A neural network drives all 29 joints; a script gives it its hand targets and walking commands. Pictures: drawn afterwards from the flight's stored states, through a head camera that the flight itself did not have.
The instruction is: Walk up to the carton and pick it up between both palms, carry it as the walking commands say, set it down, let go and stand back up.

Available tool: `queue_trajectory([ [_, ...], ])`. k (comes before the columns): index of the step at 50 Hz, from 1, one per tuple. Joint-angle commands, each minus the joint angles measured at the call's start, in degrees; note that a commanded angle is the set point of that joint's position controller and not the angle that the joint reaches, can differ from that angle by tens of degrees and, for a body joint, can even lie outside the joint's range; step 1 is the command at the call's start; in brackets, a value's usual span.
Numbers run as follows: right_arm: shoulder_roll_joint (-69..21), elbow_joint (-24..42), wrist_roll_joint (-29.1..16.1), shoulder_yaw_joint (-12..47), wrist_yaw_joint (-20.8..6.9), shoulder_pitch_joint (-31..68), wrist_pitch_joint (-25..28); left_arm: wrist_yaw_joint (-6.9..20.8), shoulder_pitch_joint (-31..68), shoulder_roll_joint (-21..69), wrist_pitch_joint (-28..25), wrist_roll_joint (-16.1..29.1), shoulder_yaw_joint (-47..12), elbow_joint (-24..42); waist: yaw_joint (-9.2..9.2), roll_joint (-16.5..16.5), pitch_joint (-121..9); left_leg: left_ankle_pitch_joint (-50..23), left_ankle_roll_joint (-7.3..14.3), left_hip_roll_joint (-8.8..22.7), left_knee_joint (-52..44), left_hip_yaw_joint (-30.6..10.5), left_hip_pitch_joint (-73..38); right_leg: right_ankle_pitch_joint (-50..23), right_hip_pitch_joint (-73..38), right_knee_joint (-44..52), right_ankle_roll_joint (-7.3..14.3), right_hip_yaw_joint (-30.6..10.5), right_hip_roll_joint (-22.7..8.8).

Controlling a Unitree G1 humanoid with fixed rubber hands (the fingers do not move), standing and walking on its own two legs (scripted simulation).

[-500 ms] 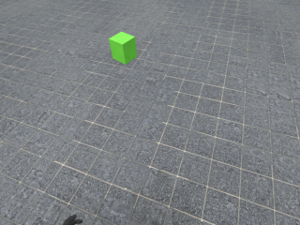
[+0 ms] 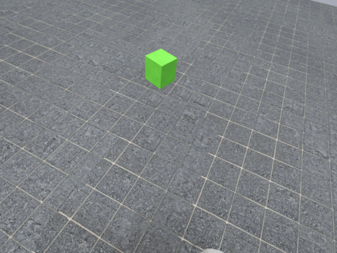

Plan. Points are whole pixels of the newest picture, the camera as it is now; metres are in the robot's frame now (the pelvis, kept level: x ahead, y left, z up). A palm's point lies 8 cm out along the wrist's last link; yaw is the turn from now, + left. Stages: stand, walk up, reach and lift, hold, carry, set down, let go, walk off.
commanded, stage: walk up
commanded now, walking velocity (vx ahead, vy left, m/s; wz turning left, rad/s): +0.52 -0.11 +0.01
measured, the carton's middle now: (160, 68) +1.71 +0.02 -0.66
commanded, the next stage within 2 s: none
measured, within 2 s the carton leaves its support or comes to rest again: neither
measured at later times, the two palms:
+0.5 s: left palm (107, 178) +0.36 +0.19 -0.15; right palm (256, 204) +0.29 -0.28 -0.16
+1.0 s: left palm (88, 130) +0.55 +0.30 -0.16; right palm (207, 110) +0.67 -0.17 -0.14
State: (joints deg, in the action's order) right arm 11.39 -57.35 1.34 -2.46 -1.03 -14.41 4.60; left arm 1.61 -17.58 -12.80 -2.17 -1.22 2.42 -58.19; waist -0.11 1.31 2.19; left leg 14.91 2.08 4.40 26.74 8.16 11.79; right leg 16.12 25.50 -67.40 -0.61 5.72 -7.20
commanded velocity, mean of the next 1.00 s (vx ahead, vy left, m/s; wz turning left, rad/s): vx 0.50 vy -0.01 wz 0.02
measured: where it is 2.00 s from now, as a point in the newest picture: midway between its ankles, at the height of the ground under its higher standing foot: (153, 128)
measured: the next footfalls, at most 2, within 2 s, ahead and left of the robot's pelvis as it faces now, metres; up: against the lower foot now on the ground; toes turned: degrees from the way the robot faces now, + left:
right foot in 0.36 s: +0.41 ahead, -0.14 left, +0.00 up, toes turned -8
left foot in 0.88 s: +0.67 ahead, +0.18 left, +0.00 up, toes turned +9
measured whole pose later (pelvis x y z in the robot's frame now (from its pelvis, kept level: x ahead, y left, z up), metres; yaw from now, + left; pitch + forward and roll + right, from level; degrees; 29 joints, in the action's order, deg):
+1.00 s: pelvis +0.59 +0.07 -0.01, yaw -1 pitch +1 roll -2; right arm 10.5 -58.4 2.6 -3.1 -0.7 -8.1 5.1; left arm 0.2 -20.5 -10.9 -3.3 -0.1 2.5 -61.0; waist 2.0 0.2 3.6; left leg 12.1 1.9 6.0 32.7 8.8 19.9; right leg 25.4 14.2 -61.5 -0.2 3.0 -5.5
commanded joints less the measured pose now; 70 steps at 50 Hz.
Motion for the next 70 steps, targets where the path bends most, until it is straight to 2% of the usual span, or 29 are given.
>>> queue_trajectory([
  [1,5.22,-2.47,-0.9,-0.41,0.62,-9.05,1.52,0.96,1.95,-1.2,1.49,-0.48,0.87,2.67,-1.07,-8.87,4.16,-26.11,0.17,12.48,-14.99,-10.69,-9.17,-9.61,13.24,3.95,-1.84,-0.72,-1.56],
  [5,5.03,-3.31,-0.66,-0.65,1.18,-9.27,1.5,1.65,8.86,-1.3,2.3,-0.65,0.41,4.44,-0.95,-10.0,7.72,-22.1,1.97,11.79,-19.41,-7.86,-7.34,-16.8,14.26,11.76,-2.39,0.55,-0.91],
  [9,5.87,-5.09,-0.6,-0.91,1.66,-13.52,1.18,2.14,16.59,-1.57,2.0,-0.5,-0.55,6.36,-3.15,-9.92,7.89,-23.76,2.75,9.99,-19.4,-4.2,-13.53,-16.42,13.11,25.01,-1.51,1.98,1.04],
  [12,7.28,-5.95,-0.82,-1.49,2.19,-15.89,0.84,1.71,18.22,-1.79,0.95,-0.14,-0.71,6.54,-3.16,-9.65,5.0,-38.02,1.97,9.17,-13.57,-0.29,-15.73,-13.07,5.5,34.9,0.01,5.57,4.1],
  [15,8.72,-6.18,-0.81,-1.46,2.26,-16.27,0.86,0.81,9.04,-3.83,-0.46,-0.71,0.47,3.42,0.08,-10.18,-3.18,-51.08,1.15,10.24,1.99,0.41,-15.29,-9.97,-8.07,36.78,2.12,5.84,6.24],
  [16,8.77,-6.17,-0.72,-1.24,2.26,-15.21,0.92,-0.02,1.57,-5.01,-1.39,-1.14,1.38,1.2,3.56,-6.94,-6.58,-43.78,0.27,8.48,12.53,0.4,-7.18,-11.53,-20.1,39.54,4.83,2.16,4.42],
  [17,6.45,-6.21,-0.84,-0.02,1.95,-15.36,0.55,-0.8,-9.3,-8.69,-1.96,-1.52,3.1,-2.36,6.81,-0.48,-13.95,-24.62,-0.31,2.94,28.38,-0.61,4.68,-15.12,-35.43,40.63,7.12,-7.67,-3.33],
  [18,3.5,-3.66,-1.23,0.81,1.93,-13.75,0.42,-1.48,-15.65,-12.75,-2.39,-1.94,4.2,-4.1,7.09,11.74,-17.87,10.02,-1.05,-3.88,43.04,-3.2,19.79,-22.39,-45.99,45.43,11.38,-28.55,-17.22],
  [19,4.0,-3.65,-1.39,0.47,1.95,-11.33,0.29,-1.67,-16.28,-13.77,-2.47,-1.7,3.48,-3.98,5.61,7.43,-18.71,14.31,-0.07,-1.11,48.49,-8.64,21.42,-22.1,-44.55,46.85,13.14,-33.56,-20.44],
  [21,2.76,-4.0,-1.13,-0.39,1.61,-10.75,0.54,-1.87,-5.1,-8.06,-3.14,-1.28,2.49,-1.09,2.16,1.59,-11.69,6.24,0.29,1.74,51.26,-11.91,23.02,-14.24,-33.27,49.7,12.67,-26.52,-16.84],
  [23,2.75,-2.99,-0.43,-0.46,1.12,-6.16,-0.29,-2.03,-1.16,-5.48,-3.47,-0.38,2.01,0.06,1.38,0.73,-7.58,2.8,-0.49,3.82,43.29,-10.86,21.15,-11.41,-24.81,53.16,9.85,-19.49,-14.88],
  [28,0.73,-1.59,0.96,-1.35,-0.18,-3.08,-3.93,-2.26,-7.49,-4.82,-3.91,-0.69,1.31,-3.93,0.83,0.0,1.26,-1.22,-3.52,4.93,34.32,-8.08,19.33,-11.27,-12.81,58.34,8.15,-15.58,-14.77],
  [33,0.67,1.61,-0.18,-0.1,-2.45,5.22,-4.22,-1.3,-3.53,-4.04,-3.3,-0.33,1.23,-2.05,-0.26,13.22,6.53,-14.2,-3.95,2.68,13.83,-3.84,16.42,-2.95,-9.25,62.06,3.47,-1.52,-5.01],
  [35,2.3,2.58,-0.49,-0.3,-2.77,11.0,-3.73,-1.28,-8.01,-4.88,-3.16,-0.53,1.29,-2.34,1.57,14.05,5.77,-13.65,-3.79,2.27,10.17,-1.18,14.93,-2.07,-12.7,62.58,3.97,0.26,-5.78],
  [39,2.58,3.9,-0.18,-0.34,-2.16,15.67,-2.16,-1.54,-12.31,-5.74,-2.82,-0.4,1.6,-3.23,3.11,9.81,6.59,-8.33,-3.38,2.34,5.84,0.7,16.49,-6.47,-18.83,58.11,6.45,-0.79,-9.44],
  [42,4.84,1.39,0.24,-1.05,-1.15,7.63,-1.09,-1.5,-11.42,-6.05,-2.35,0.19,1.57,-2.52,-0.17,2.61,-0.35,-4.93,-1.67,-0.48,1.53,1.72,2.49,-14.46,-17.61,45.31,5.68,1.22,-6.47],
  [43,6.87,-1.85,0.82,-2.46,-0.3,-1.69,-0.58,-1.53,-11.44,-5.35,-2.18,0.6,1.61,-2.38,-3.29,-3.93,-5.83,-2.67,0.42,0.6,-0.07,-1.0,-10.41,-16.36,-12.77,32.17,4.32,2.37,-4.22],
  [44,12.27,-4.29,2.27,-4.43,0.73,-12.81,-0.21,-1.4,-9.47,-3.09,-2.27,1.42,1.34,-0.12,-7.11,-15.5,-12.67,-2.94,4.61,14.5,-4.16,-18.92,-24.41,-1.85,1.14,13.27,1.62,4.3,0.56],
  [45,17.35,-5.71,1.82,-5.62,1.35,-19.83,0.36,-1.57,-9.09,-0.57,-2.07,1.68,0.25,0.92,-7.34,-23.61,-15.88,-8.87,6.26,25.37,-10.94,-37.16,-31.11,17.33,11.49,0.2,1.5,-0.97,5.75],
  [46,17.43,-5.53,1.75,-5.22,1.46,-18.1,0.48,-1.61,-9.24,-1.88,-1.87,1.26,0.92,-0.74,-4.43,-10.64,-13.32,-18.26,5.82,25.95,-9.47,-38.17,-27.42,14.23,12.14,-5.29,1.44,-5.88,3.03],
  [47,13.77,-3.23,1.04,-4.56,1.53,-11.89,0.5,-1.64,-8.2,-3.59,-1.71,1.57,1.0,-0.48,-4.49,-5.62,-11.89,-21.28,7.84,21.23,-7.33,-29.49,-25.18,8.26,11.11,-5.24,1.79,-7.34,0.27],
  [50,7.37,-2.17,0.62,-2.22,1.32,-5.11,1.24,-0.81,-2.97,-1.45,-0.84,0.32,0.47,-1.64,-2.0,-7.15,-5.8,-27.33,1.96,14.77,-8.0,-17.25,-11.7,1.38,7.81,-1.9,1.29,-7.42,-1.34],
  [53,4.19,-4.16,-0.42,-0.74,1.09,-8.42,1.51,-0.23,-0.52,0.67,0.54,-0.76,0.67,0.94,-1.31,-13.55,3.21,-25.35,3.17,13.97,-13.02,-13.45,-5.21,-4.77,9.23,3.54,-0.53,-2.76,-1.16],
  [56,3.74,-5.37,-0.66,-0.35,1.48,-12.42,1.47,0.66,5.4,0.21,1.46,-0.78,0.66,1.6,-1.79,-11.64,4.3,-28.0,2.98,13.08,-15.02,-11.12,-8.39,-11.23,12.08,9.31,-2.02,-0.67,0.24],
  [59,5.42,-5.0,-0.69,-0.93,1.75,-11.48,1.29,1.69,10.79,-1.16,2.41,-0.57,-0.05,3.33,-1.54,-11.04,6.87,-15.93,2.19,11.47,-19.29,-7.41,-5.89,-15.49,10.58,16.45,-1.95,0.99,0.9],
  [62,5.79,-5.85,-0.41,-1.23,1.75,-13.01,1.37,2.34,15.8,-1.57,2.23,-0.24,-0.63,4.52,-2.56,-12.48,8.9,-13.6,2.85,11.03,-21.18,-4.93,-6.59,-16.39,8.69,26.83,-1.91,1.6,1.08],
  [66,7.37,-6.49,-0.56,-1.62,2.18,-14.26,0.88,1.84,15.5,-2.19,0.61,-0.31,-0.36,4.59,-2.23,-12.36,4.72,-22.09,2.21,11.63,-14.02,-1.98,-11.38,-12.22,1.19,35.33,0.41,2.74,2.23],
  [69,8.34,-6.37,-0.02,-1.02,2.12,-13.9,0.69,0.55,1.83,-5.32,-0.82,-0.89,1.42,-0.47,2.25,-6.74,-4.42,-32.0,0.67,10.43,6.23,-0.73,-8.46,-8.32,-15.94,37.95,3.32,0.9,3.34],
  [70,7.57,-5.96,0.15,-0.61,1.87,-13.7,0.78,-0.25,-5.42,-7.83,-1.62,-0.93,2.79,-2.67,5.22,1.39,-9.28,-25.41,-0.27,7.36,19.48,-0.56,1.24,-8.55,-28.44,39.57,5.79,-4.65,-0.64],
])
